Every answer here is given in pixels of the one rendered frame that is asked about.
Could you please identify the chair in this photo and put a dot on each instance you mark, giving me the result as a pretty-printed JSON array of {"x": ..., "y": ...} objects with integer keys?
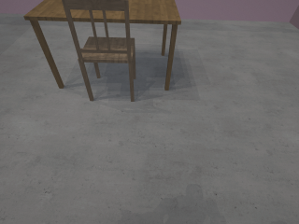
[{"x": 98, "y": 49}]

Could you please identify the table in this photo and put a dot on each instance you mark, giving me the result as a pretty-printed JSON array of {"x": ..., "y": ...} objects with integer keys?
[{"x": 140, "y": 11}]

